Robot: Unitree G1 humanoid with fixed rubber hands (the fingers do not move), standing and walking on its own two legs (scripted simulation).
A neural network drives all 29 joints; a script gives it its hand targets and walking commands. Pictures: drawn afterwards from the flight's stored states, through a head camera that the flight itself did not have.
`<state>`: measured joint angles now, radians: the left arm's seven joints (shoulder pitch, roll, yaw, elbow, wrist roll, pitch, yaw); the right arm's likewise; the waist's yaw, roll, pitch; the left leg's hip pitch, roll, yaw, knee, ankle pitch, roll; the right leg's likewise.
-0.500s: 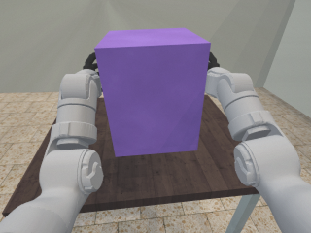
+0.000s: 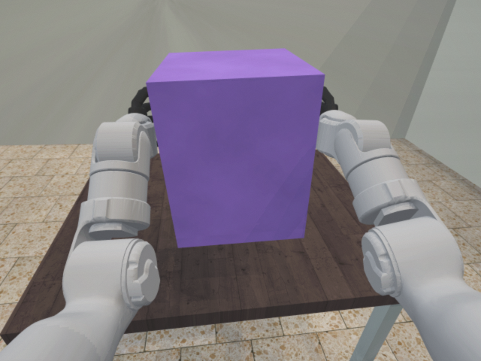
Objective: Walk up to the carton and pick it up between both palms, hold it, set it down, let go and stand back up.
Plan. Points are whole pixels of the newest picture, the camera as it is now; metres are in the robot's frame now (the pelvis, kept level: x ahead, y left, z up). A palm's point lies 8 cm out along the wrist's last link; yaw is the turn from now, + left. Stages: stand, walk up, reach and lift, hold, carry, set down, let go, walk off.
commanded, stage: hold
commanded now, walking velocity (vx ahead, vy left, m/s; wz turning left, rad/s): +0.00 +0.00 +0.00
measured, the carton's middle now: (234, 142) +0.38 +0.01 +0.27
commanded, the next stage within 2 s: none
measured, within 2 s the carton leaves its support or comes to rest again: neither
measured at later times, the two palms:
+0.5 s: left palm (141, 128) +0.37 +0.16 +0.30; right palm (328, 125) +0.36 -0.13 +0.31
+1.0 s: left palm (139, 127) +0.37 +0.16 +0.30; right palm (325, 126) +0.37 -0.13 +0.31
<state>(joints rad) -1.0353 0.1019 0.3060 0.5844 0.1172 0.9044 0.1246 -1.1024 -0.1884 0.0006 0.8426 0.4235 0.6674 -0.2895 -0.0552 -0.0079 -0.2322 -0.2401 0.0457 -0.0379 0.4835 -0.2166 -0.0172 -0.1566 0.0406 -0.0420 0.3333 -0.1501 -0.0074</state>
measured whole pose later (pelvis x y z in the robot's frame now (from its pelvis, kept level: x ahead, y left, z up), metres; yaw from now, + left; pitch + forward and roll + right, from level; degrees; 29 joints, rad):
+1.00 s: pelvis -0.01 +0.00 +0.00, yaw +0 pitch -1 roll -2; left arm -1.07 0.11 0.31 0.63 0.11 0.89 0.13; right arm -1.12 -0.19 0.00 0.87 0.41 0.68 -0.28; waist -0.05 0.00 -0.24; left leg -0.26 0.04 -0.04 0.48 -0.20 -0.02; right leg -0.18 0.04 -0.04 0.34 -0.14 -0.01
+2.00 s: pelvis -0.01 +0.00 +0.00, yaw +0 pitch -1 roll -3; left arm -1.06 0.10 0.30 0.62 0.12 0.89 0.13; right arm -1.12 -0.20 0.01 0.87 0.42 0.69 -0.28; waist -0.05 0.00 -0.24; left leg -0.26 0.04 -0.04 0.49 -0.21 -0.01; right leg -0.17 0.04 -0.04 0.33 -0.14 -0.01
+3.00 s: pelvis +0.00 +0.00 +0.00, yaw +0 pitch -2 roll -3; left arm -1.04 0.10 0.30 0.60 0.12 0.89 0.13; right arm -1.10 -0.20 0.01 0.85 0.43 0.70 -0.28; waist -0.06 0.00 -0.25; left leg -0.25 0.04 -0.04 0.49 -0.22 -0.01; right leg -0.16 0.04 -0.03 0.33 -0.15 0.00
